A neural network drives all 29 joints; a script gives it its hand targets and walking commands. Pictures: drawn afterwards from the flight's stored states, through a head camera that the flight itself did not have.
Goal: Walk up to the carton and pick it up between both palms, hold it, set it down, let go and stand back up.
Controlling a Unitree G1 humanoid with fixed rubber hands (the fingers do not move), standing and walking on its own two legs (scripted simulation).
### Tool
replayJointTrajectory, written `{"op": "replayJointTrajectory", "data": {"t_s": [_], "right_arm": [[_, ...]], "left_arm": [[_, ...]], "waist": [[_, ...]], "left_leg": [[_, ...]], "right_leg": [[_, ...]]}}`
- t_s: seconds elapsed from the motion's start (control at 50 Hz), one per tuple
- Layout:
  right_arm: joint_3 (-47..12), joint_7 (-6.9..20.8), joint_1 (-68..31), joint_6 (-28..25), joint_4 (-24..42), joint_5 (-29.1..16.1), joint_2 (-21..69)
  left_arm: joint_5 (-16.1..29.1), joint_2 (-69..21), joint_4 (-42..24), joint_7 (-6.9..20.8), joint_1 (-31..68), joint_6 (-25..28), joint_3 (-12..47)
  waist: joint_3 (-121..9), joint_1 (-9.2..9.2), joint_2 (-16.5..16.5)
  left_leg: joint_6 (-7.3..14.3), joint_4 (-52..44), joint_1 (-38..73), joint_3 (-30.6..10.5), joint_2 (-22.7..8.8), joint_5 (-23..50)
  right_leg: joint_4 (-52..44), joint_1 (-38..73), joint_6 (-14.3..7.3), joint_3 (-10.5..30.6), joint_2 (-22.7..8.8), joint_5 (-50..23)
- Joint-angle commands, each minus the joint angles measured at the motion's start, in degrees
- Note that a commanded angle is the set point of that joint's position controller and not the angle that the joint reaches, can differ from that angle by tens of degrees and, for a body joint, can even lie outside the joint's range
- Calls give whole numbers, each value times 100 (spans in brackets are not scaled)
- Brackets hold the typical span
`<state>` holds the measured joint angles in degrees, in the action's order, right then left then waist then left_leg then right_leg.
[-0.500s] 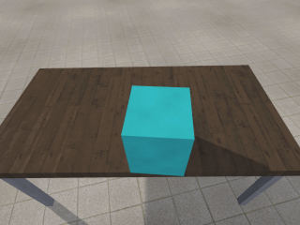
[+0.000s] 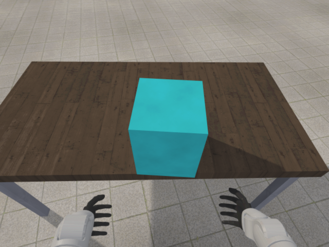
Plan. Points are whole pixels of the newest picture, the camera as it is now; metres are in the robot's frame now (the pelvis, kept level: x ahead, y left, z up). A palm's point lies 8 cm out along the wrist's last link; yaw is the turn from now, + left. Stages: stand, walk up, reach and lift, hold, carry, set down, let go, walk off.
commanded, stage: reach and lift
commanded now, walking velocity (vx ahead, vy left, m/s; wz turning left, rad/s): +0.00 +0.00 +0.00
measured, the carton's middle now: (168, 129) +0.48 +0.00 -0.05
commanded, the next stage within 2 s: none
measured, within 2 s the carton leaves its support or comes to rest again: neither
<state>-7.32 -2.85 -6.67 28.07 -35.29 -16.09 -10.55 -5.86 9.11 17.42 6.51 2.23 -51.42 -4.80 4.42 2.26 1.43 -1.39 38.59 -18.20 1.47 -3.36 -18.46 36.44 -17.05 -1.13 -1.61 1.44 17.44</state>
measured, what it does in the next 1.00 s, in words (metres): stands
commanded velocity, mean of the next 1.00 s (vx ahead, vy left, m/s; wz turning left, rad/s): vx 0.00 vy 0.00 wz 0.00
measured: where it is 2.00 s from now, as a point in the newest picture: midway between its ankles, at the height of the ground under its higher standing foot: outside the picture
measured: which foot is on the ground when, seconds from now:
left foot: down 0.00-1.00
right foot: down 0.00-1.00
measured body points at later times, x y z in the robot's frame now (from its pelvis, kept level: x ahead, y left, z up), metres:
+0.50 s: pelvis +0.00 -0.02 +0.01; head +0.05 -0.02 +0.46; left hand +0.17 +0.21 -0.09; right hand +0.16 -0.21 -0.10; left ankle +0.03 +0.13 -0.72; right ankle +0.02 -0.11 -0.72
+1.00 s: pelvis +0.01 -0.01 +0.02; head +0.02 +0.01 +0.47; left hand +0.18 +0.21 -0.08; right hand +0.17 -0.20 -0.07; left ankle +0.03 +0.13 -0.72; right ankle +0.02 -0.11 -0.72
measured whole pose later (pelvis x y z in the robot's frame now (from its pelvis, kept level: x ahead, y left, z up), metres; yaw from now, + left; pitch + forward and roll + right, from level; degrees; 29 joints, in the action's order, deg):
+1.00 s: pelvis +0.01 -0.01 +0.02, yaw +0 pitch -2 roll +0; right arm 0.5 0.9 12.3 -9.6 -39.3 -3.6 -5.5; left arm 5.5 10.7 35.9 -2.6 -9.9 0.5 2.3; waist 2.7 -1.1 1.9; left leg -1.3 24.4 -10.9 2.3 -2.2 -11.8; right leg 25.3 -11.2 -1.3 -1.2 0.6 12.6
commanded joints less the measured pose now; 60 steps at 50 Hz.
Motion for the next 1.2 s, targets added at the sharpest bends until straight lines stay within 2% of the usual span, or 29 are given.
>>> {"op": "replayJointTrajectory", "data": {"t_s": [0.0,0.06,0.12,0.18,0.26,0.34,0.38,0.44,0.48,0.54,0.62,0.74,0.98,1.18], "right_arm": [[333,-63,547,33,618,281,-696],[552,140,683,-276,1380,645,-402],[719,280,925,-808,1779,955,-117],[872,355,797,-1279,1877,1125,-81],[816,308,1282,-1708,1722,980,-111],[609,175,1891,-1948,1422,817,-94],[551,133,1965,-2039,1291,840,-37],[546,70,1821,-2180,1247,1017,154],[573,26,1713,-2301,1263,1153,311],[600,-13,1654,-2531,1233,1256,451],[643,-3,1784,-2918,997,1278,450],[741,82,1690,-3470,610,1316,350],[934,454,1388,-4113,185,1217,84],[988,633,1143,-4714,-326,957,-260]], "left_arm": [[-334,422,-608,-10,-839,-291,-189],[-231,522,-962,-181,-383,296,-216],[-22,623,-1051,-321,-82,1105,-125],[417,759,-905,-431,169,1830,24],[934,850,-678,-477,-377,2294,174],[1113,837,-343,-443,-1215,2455,165],[1082,816,-165,-460,-1353,2533,135],[1031,872,158,-467,-1017,2767,84],[987,932,316,-469,-706,3005,36],[935,974,431,-484,-426,3417,-13],[944,927,628,-526,-513,3999,45],[1061,869,1012,-605,-608,4741,254],[1140,558,1107,-1025,-618,5584,624],[1012,259,1220,-1231,-679,6195,716]], "waist": [[454,-89,-134],[-53,-122,-114],[-984,-184,-427],[-1971,-268,-607],[-2494,-276,-485],[-1905,-319,-181],[-1458,-335,-82],[-931,-357,28],[-763,-374,22],[-772,-355,-80],[-842,-290,-185],[-827,-281,-170],[-720,-329,-180],[-850,-380,-277]], "left_leg": [[-185,-1079,708,352,389,-11],[-123,-1004,551,402,272,38],[-181,-706,426,435,44,692],[-243,-346,393,463,-47,1288],[-233,-123,639,403,32,2062],[-175,-574,1121,360,162,2410],[-143,-875,1246,362,240,2243],[-59,-1189,1137,404,309,1595],[-1,-1321,991,422,319,1183],[38,-1395,947,410,323,975],[41,-1468,1162,333,350,1098],[60,-1563,1237,253,356,1118],[14,-1731,1104,187,265,950],[-133,-1570,1324,92,241,1664]], "right_leg": [[-1375,-565,27,-379,109,456],[-1283,-786,74,-395,-69,521],[-814,-887,30,-477,-138,-241],[-369,-965,-12,-378,-169,-909],[-253,-738,-18,-317,-113,-1639],[-895,-220,78,-276,-42,-1734],[-1232,-85,142,-221,-51,-1521],[-1528,-78,213,-113,-123,-1016],[-1621,-69,225,-30,-194,-725],[-1666,-28,218,62,-273,-538],[-1743,37,181,106,-299,-534],[-1818,107,82,136,-272,-328],[-1756,277,-104,183,-192,-236],[-1631,410,-194,144,-52,-730]]}}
